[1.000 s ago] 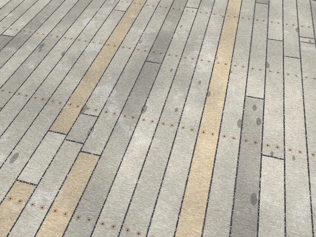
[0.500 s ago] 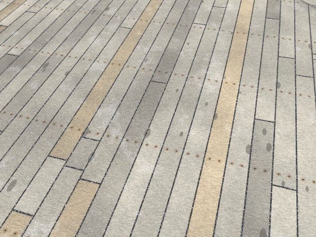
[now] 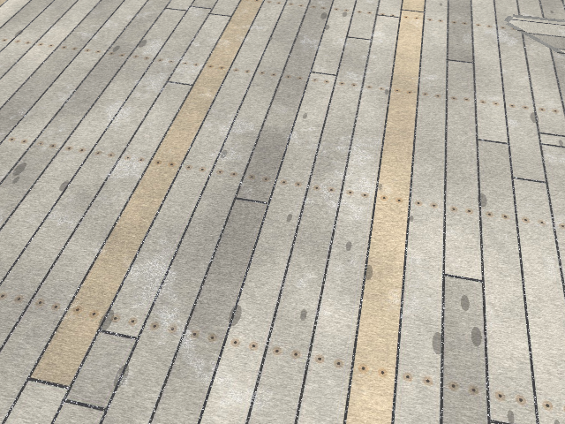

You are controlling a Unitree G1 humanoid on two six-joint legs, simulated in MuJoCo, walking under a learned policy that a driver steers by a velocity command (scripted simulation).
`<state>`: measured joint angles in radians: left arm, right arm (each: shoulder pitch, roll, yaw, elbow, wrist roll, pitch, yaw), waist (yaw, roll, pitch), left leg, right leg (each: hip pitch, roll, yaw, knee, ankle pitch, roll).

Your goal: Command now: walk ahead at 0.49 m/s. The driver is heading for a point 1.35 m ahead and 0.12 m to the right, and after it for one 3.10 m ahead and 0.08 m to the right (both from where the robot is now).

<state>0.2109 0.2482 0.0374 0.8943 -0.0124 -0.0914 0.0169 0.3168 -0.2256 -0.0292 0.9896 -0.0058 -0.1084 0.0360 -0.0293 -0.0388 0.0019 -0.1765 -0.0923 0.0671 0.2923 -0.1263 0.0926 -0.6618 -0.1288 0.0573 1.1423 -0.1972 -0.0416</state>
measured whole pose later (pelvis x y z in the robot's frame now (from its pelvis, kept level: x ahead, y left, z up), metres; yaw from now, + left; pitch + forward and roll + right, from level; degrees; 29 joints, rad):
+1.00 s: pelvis +0.55 -0.01 -0.01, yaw +1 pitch +2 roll +0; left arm 0.30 0.25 0.05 0.97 -0.02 -0.10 0.00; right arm 0.17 -0.24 -0.05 0.90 0.00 -0.10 0.04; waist 0.00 -0.03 0.03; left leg -0.35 -0.03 0.06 0.47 -0.15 0.07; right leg -0.40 -0.05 0.03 1.18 -0.37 -0.05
